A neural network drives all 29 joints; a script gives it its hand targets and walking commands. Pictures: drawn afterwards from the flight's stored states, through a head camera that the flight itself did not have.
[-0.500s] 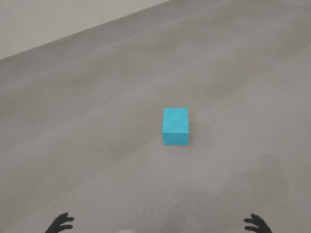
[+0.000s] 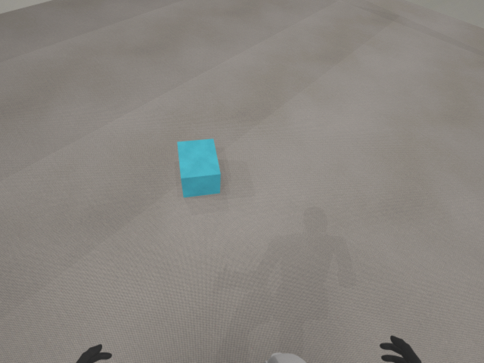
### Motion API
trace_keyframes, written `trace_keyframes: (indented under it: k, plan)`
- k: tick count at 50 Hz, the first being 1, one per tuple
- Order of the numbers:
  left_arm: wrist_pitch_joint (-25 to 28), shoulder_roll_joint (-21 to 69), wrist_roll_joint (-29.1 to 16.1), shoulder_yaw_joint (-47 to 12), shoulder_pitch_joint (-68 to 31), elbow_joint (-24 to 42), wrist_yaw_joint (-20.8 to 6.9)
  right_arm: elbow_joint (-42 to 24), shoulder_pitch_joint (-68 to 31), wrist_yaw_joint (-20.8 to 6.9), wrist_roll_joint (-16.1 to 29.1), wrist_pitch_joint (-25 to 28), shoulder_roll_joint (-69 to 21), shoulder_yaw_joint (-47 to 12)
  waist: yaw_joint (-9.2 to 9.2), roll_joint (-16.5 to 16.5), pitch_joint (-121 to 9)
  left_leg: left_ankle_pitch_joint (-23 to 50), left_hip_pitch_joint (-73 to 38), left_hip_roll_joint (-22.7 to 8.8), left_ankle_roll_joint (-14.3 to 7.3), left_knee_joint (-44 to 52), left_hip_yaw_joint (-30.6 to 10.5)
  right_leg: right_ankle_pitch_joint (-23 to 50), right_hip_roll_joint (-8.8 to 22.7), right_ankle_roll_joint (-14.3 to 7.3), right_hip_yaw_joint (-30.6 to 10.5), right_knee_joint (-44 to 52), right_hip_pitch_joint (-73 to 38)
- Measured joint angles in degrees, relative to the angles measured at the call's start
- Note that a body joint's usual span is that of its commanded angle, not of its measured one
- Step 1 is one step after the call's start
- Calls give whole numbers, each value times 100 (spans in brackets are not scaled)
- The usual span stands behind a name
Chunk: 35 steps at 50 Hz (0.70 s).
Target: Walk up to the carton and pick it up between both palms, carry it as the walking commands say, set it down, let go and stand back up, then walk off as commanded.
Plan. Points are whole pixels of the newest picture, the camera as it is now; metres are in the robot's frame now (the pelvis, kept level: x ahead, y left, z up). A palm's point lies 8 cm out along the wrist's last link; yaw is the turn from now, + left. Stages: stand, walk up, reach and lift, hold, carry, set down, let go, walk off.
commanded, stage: walk off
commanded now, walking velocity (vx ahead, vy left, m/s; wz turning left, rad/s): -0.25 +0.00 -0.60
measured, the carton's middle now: (198, 167) +1.05 +0.20 -0.70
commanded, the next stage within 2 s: stand in 1.98 s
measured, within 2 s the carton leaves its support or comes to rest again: neither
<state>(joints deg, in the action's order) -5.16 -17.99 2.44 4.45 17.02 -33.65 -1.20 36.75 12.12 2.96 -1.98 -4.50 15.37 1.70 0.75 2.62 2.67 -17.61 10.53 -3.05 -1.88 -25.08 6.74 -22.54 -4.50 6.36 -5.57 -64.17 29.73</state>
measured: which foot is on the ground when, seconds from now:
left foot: down 0.00-0.16, up 0.18-0.66, down 0.68-1.00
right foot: up 0.00-0.14, down 0.16-0.66, up 0.68-1.00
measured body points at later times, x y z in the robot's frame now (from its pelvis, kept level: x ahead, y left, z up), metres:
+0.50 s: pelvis -0.11 -0.02 +0.00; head -0.08 -0.06 +0.45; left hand +0.11 +0.21 -0.08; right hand -0.06 -0.31 -0.12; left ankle -0.09 +0.17 -0.66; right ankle -0.06 -0.11 -0.74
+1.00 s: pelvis -0.20 +0.05 -0.01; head -0.16 +0.02 +0.44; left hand +0.07 +0.20 -0.11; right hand -0.25 -0.25 -0.12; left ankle -0.15 +0.17 -0.74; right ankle -0.29 -0.02 -0.71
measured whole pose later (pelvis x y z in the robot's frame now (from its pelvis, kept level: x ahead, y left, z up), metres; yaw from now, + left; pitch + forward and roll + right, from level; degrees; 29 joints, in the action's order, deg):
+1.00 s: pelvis -0.20 +0.05 -0.01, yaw -35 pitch +2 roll +0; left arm -4.8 -17.0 2.4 4.4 13.8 -33.8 -1.3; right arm 37.0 11.5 2.0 -2.0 -4.3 15.5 1.6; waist 0.8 1.0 3.8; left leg -17.8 13.7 -5.2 0.6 -29.9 10.8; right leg -24.9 -2.6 5.4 -1.9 -47.3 21.9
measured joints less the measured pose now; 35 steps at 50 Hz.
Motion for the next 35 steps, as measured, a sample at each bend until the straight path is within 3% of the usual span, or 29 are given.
trace_keyframes:
  k: [6, 8, 9, 10, 12, 14, 21, 25, 29, 32, 33, 35]
  plan:
    - [65, 137, 0, 2, -333, 2, -50, 4, 25, -26, 0, 28, 2, -37, 2, -175, 0, -27, 295, -187, 92, -323, 459, -40, 180, -76, 397, 2026, -799]
    - [125, 156, 0, 3, -409, 6, -50, 2, 54, -48, 0, 50, 0, -14, -3, -194, 0, -139, 427, -217, 133, -670, 628, 617, 210, -183, 469, 3030, -1168]
    - [165, 166, 0, 3, -456, 1, -44, 9, 62, -70, 0, 68, 11, 13, 0, -251, 21, -318, 594, -270, 147, -1040, 636, 769, 184, -389, 471, 3255, -1251]
    - [200, 204, 0, 3, -496, -2, -36, 14, 62, -97, 0, 55, 22, 50, -4, -360, 67, -677, 806, -309, 147, -1543, 489, 696, 113, -546, 469, 3226, -1223]
    - [236, 183, 1, 4, -451, -6, -27, 10, 45, -141, 0, -36, 22, 48, -6, -364, 78, -1219, 1278, -96, 148, -2687, 44, 683, 111, -871, 338, 3239, -1166]
    - [204, 124, 1, 4, -356, -7, 14, 4, -17, -177, 0, -70, 24, 60, 0, -321, 74, -1165, 1610, 35, 152, -3417, -223, 883, 123, -994, 128, 3435, -1162]
    - [127, 47, 0, 1, -417, -4, 110, 1, -26, -202, 1, -144, 28, 117, 8, -206, 65, -619, 1758, 113, 214, -3743, -646, 1424, 114, -935, -342, 3767, -1098]
    - [99, 108, 0, -1, -368, -4, 110, -2, -48, -203, 1, -162, 30, 135, 10, -131, 60, -621, 1479, 264, 250, -3393, -705, 1668, 110, -877, -577, 3897, -1040]
    - [77, 128, 0, -1, -374, -2, 110, -4, -45, -203, 1, -159, 31, 140, 13, -27, 55, -706, 901, 489, 257, -2458, -708, 1955, 101, -741, -793, 4136, -1031]
    - [95, 130, 0, -1, -421, 2, 110, -7, 34, -169, 1, -117, 37, 165, 22, 66, 52, -659, 186, 647, 256, -1088, -696, 2178, 43, -541, -967, 4342, -960]
    - [135, 133, 0, 0, -456, 2, 110, -5, 114, -138, 1, -80, 63, 192, 25, 26, 56, -600, -88, 608, 249, -547, -706, 2094, -54, -417, -969, 4273, -856]
    - [187, 121, 1, 4, -521, -12, 118, 27, 238, -78, 1, -64, 136, 231, 16, -124, 100, -336, -233, 345, 208, -94, -749, 934, -362, -218, -820, 3237, -269]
